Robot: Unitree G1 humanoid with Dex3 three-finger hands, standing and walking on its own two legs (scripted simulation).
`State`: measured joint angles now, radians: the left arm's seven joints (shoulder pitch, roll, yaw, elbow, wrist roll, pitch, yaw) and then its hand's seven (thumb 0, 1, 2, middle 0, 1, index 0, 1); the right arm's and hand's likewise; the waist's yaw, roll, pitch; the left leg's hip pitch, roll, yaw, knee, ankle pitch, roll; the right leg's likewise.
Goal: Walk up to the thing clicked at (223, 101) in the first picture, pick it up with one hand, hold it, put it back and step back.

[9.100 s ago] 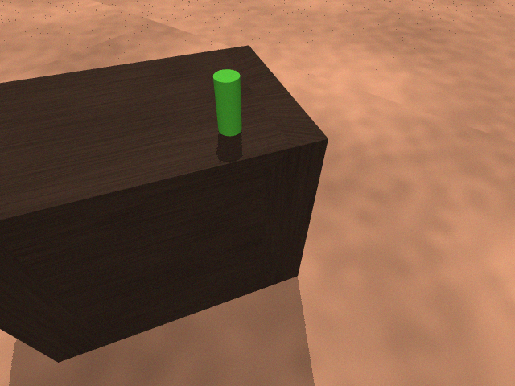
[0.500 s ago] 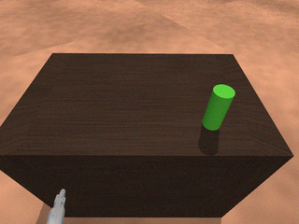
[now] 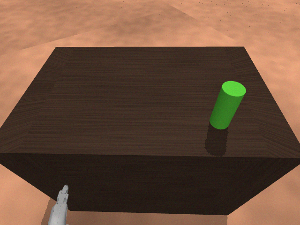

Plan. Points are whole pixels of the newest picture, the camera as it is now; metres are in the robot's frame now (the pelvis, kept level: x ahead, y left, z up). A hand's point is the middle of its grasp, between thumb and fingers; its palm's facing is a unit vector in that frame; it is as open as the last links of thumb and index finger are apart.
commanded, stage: go down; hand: right
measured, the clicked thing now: (225, 106) +0.45 -0.20 +0.06
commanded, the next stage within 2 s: approach in 1.40 s
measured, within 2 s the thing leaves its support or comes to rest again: neither
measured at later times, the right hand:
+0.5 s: hand out of the picture +0.36 -0.39 +0.16, palm faces +0.18 +0.98 +0.01, open 17.2 cm
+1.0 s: hand out of the picture +0.37 -0.39 +0.17, palm faces +0.19 +0.98 +0.01, open 17.3 cm
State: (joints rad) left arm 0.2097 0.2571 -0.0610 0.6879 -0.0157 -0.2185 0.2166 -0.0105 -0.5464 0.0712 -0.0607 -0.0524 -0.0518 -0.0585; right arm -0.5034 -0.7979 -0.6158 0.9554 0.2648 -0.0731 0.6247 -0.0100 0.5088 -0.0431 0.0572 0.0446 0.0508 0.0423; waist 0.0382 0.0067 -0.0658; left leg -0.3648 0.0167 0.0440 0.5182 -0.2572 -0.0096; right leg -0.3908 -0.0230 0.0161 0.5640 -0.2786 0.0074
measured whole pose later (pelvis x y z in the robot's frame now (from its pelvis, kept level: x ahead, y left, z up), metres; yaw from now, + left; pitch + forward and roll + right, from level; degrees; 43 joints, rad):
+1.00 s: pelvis +0.00 -0.01 -0.01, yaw +0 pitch +8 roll +2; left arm 0.23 0.25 -0.07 0.63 -0.01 -0.22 0.20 -0.01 -0.53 0.06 -0.06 -0.05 -0.05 -0.05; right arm -0.61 -0.89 -0.63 1.07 0.22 -0.06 0.62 -0.01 0.49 -0.05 0.07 0.05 0.05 0.04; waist 0.07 0.01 -0.08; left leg -0.43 0.01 0.04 0.56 -0.27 -0.01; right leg -0.46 -0.03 0.02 0.63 -0.31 0.00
